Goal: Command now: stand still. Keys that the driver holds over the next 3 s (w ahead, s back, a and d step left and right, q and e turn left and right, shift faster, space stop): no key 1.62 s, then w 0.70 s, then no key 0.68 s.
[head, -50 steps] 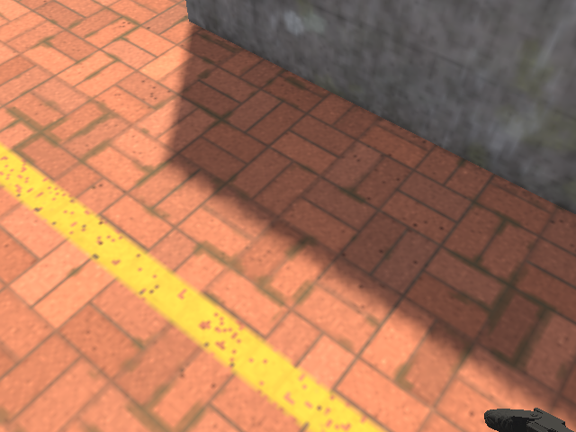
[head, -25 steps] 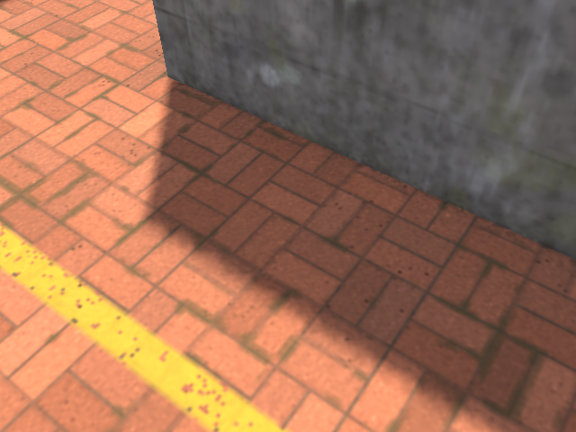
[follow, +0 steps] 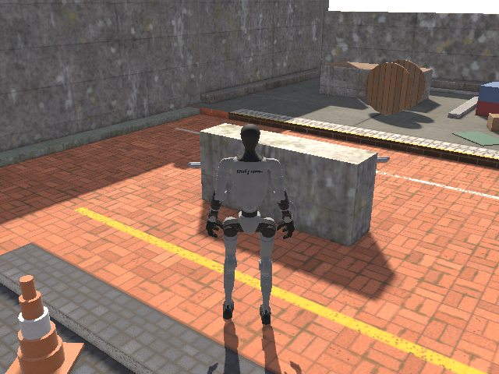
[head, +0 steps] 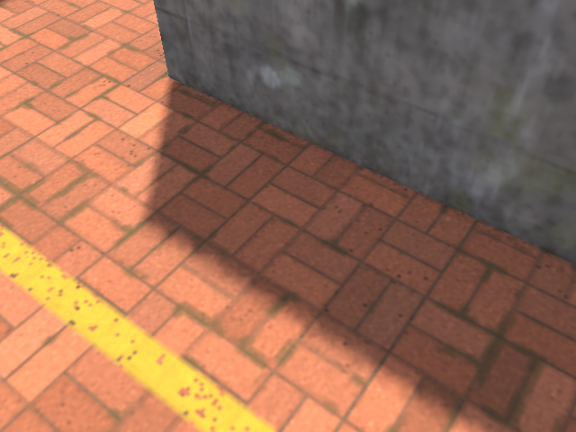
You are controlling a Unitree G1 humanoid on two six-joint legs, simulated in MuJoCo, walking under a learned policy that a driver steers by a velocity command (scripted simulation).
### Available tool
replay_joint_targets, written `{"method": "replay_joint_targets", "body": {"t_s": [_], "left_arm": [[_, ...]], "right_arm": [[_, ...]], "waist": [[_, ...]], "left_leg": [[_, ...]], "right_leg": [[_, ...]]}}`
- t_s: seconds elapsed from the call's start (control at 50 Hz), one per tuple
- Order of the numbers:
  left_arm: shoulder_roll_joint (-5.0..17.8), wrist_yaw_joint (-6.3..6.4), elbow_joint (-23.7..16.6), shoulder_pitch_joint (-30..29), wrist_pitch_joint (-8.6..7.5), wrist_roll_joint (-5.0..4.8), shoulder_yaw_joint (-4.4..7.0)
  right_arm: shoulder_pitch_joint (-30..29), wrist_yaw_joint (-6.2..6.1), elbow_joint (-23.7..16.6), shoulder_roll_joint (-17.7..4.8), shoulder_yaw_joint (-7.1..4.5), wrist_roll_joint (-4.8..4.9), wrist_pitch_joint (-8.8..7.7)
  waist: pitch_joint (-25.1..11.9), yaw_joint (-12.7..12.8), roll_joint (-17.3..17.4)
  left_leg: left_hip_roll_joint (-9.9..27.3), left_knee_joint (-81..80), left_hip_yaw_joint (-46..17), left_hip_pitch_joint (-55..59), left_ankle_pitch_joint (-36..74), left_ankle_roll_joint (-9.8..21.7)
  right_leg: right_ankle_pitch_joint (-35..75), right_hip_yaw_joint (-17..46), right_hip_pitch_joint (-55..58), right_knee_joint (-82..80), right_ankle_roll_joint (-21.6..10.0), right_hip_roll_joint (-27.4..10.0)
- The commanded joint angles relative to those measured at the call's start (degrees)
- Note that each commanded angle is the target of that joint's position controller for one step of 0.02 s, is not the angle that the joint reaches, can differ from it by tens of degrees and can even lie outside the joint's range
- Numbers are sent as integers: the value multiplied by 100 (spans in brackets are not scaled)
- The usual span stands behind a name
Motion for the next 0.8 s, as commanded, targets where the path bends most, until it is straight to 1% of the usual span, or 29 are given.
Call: {"method": "replay_joint_targets", "body": {"t_s": [0.02, 0.18, 0.36, 0.56, 0.8], "left_arm": [[569, 26, -112, 157, -67, -5, 131], [542, 46, 287, 277, -60, -13, 108], [501, 51, 653, 400, -46, -22, 60], [449, 45, 936, 524, -30, -31, -1], [400, 42, 1136, 653, -16, -39, -57]], "right_arm": [[10, -35, -65, -566, -122, 3, -45], [122, -69, 341, -534, -118, 7, -38], [273, -86, 643, -481, -83, 13, -38], [427, -89, 823, -418, -29, 21, -39], [575, -89, 911, -363, 25, 29, -40]], "waist": [[-87, -7, -66], [20, -7, -68], [103, 2, -67], [148, 21, -48], [176, 41, -34]], "left_leg": [[86, -323, -98, 529, 1140, 126], [66, -468, -63, 513, 1010, 117], [48, -568, -31, 473, 926, 115], [34, -613, -8, 428, 908, 120], [17, -622, 8, 389, 920, 134]], "right_leg": [[1312, 299, -531, -731, -74, -317], [1147, 265, -505, -894, -81, -293], [1045, 233, -495, -1007, -89, -269], [1050, 190, -480, -1046, -90, -242], [1074, 143, -474, -1043, -81, -220]]}}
